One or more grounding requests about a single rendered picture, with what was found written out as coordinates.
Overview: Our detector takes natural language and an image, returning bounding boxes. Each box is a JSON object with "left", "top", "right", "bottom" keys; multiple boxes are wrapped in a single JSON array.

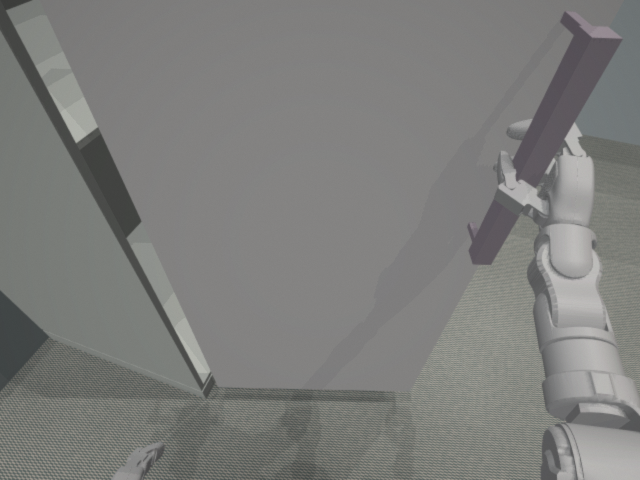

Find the robot right upper arm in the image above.
[{"left": 541, "top": 422, "right": 640, "bottom": 480}]

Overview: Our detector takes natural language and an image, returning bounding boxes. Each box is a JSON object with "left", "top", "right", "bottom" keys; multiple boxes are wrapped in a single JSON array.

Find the left robot hand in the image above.
[{"left": 111, "top": 442, "right": 165, "bottom": 480}]

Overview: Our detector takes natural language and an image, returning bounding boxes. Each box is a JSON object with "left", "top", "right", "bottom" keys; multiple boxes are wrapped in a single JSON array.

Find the fridge door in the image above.
[{"left": 40, "top": 0, "right": 624, "bottom": 392}]

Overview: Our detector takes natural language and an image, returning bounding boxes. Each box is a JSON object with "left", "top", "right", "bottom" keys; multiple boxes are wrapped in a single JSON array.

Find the handle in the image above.
[{"left": 467, "top": 11, "right": 623, "bottom": 265}]

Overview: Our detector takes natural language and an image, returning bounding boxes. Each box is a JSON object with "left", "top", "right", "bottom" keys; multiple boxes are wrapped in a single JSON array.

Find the right robot hand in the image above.
[{"left": 493, "top": 119, "right": 595, "bottom": 232}]

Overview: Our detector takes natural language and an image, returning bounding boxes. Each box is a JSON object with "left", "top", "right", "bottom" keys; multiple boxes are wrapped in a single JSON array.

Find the robot right forearm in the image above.
[{"left": 527, "top": 223, "right": 640, "bottom": 432}]

